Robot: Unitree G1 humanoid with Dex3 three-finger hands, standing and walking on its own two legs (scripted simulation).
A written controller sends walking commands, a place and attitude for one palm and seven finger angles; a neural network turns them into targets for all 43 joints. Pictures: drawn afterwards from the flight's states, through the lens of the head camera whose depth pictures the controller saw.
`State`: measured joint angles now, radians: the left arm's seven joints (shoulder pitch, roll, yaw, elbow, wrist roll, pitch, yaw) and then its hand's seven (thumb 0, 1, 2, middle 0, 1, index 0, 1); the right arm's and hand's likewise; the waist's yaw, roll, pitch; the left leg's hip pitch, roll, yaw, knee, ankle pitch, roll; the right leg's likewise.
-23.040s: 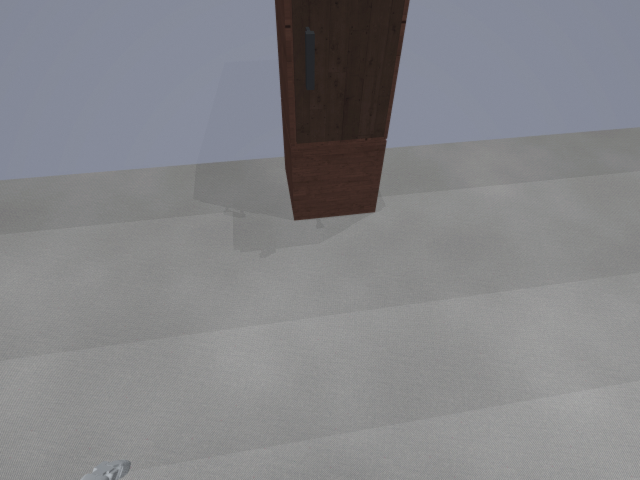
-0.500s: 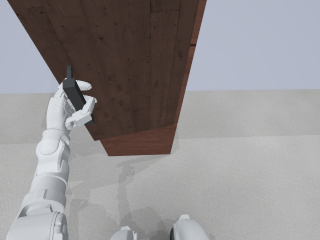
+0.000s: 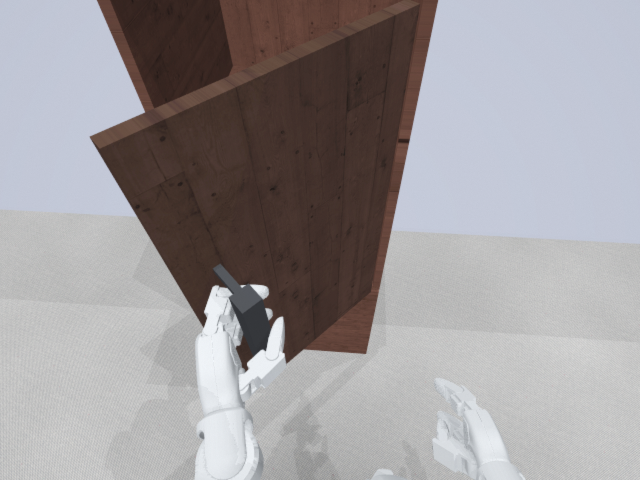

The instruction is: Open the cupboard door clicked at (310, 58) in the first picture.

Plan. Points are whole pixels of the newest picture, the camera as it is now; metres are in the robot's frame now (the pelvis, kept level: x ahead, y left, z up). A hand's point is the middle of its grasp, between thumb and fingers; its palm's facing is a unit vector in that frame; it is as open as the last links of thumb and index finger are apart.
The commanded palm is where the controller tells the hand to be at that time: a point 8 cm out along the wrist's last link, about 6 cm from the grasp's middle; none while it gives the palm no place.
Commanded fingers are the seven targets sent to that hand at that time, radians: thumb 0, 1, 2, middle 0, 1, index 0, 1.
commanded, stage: pull the door open along its arc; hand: left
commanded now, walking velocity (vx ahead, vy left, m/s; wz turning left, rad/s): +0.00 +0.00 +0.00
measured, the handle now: (246, 319) +0.31 +0.11 +0.03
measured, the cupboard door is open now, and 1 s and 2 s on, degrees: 47 46 50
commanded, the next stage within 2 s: open thumb and fingers to let go in 0.06 s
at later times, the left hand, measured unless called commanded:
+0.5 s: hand (284, 353) +0.26 +0.06 +0.05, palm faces +0.37 -0.93 -0.04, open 9.0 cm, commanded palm +0.22 +0.10 +0.04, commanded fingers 0.00 -0.36 0.36 -0.31 -1.22 -0.31 -1.22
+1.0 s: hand (277, 351) +0.26 +0.06 +0.04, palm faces +0.29 -0.96 -0.03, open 15.4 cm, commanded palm +0.22 +0.10 +0.04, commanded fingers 0.00 -0.50 0.30 -0.15 -0.30 -0.15 -0.30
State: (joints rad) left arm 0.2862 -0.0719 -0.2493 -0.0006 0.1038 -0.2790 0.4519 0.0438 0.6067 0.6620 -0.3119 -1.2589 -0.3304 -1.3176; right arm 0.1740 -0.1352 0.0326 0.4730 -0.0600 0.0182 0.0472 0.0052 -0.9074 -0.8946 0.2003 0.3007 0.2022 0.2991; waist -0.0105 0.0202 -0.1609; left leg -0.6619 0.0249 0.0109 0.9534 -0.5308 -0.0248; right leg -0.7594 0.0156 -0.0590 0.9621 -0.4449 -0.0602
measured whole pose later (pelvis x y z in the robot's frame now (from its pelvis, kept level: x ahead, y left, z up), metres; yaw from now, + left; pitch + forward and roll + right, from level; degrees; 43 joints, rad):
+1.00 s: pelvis -0.05 +0.01 -0.01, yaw +2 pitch +12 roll +0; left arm -0.01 -0.10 -0.27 0.26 0.12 -0.31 0.58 -0.01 -0.49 0.31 -0.24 -0.64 -0.23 -0.63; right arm 0.20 -0.19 0.01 0.57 -0.07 -0.07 0.01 0.01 -0.91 -0.89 0.20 0.30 0.20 0.30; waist -0.01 0.04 -0.13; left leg -0.76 -0.01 -0.01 1.04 -0.50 -0.01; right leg -0.83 -0.02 -0.07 1.02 -0.41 -0.05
